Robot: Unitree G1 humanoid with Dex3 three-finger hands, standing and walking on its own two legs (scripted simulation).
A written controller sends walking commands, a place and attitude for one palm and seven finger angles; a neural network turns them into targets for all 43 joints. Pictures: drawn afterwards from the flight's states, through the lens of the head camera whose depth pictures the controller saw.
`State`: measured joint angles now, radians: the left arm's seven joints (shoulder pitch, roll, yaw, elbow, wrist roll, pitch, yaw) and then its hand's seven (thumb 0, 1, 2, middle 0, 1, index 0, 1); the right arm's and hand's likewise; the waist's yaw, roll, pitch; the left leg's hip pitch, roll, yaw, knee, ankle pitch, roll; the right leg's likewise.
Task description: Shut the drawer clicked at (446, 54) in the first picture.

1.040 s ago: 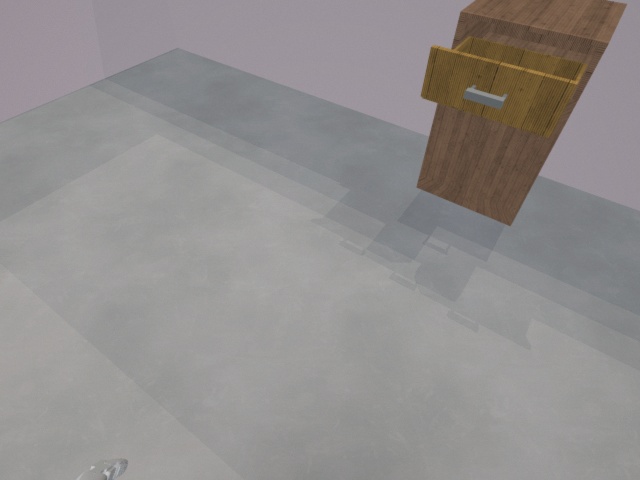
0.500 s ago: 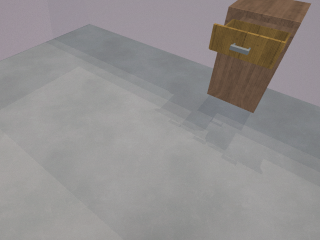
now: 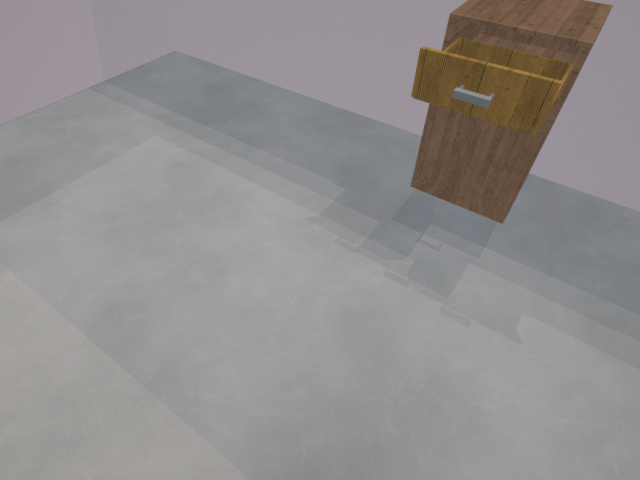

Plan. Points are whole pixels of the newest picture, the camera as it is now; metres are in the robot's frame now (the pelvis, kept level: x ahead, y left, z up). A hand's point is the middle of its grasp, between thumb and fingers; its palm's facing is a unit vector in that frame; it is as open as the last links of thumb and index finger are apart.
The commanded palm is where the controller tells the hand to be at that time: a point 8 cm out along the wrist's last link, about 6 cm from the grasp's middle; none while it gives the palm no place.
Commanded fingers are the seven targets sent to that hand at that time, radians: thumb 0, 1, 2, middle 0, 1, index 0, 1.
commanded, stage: look at it before walking up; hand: left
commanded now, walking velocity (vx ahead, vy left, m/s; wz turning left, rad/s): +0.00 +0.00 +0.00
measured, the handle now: (474, 94) +1.18 -0.41 -0.09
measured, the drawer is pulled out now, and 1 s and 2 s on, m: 0.30 0.30 0.30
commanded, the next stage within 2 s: walk to a spot facing it in 0.60 s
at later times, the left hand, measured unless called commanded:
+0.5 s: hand out of the picture +0.08 +0.25 -0.15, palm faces -0.04 -0.94 -0.34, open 7.3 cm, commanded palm none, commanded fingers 0.00 0.90 0.90 -0.20 -0.30 -0.20 -0.30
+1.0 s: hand out of the picture +0.07 +0.19 -0.18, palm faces -0.12 -0.96 -0.25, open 7.3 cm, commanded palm none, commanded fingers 0.00 0.90 0.90 -0.20 -0.30 -0.20 -0.30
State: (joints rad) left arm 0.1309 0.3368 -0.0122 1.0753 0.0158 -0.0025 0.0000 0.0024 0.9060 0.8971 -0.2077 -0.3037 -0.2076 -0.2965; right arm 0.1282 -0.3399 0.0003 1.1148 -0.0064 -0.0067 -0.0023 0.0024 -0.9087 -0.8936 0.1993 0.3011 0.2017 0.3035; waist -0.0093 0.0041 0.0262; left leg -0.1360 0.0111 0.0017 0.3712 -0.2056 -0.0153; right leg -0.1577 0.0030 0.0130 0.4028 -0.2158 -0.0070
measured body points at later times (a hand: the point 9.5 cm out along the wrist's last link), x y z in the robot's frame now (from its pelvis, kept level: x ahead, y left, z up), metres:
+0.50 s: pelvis +0.01 +0.00 +0.00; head +0.01 +0.00 +0.45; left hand +0.08 +0.30 -0.13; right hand +0.09 -0.30 -0.13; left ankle +0.00 +0.13 -0.74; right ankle +0.00 -0.11 -0.74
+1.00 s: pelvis +0.05 -0.02 -0.01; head +0.05 -0.03 +0.43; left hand +0.08 +0.24 -0.16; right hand +0.04 -0.28 -0.17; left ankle +0.00 +0.13 -0.75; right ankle +0.02 -0.11 -0.73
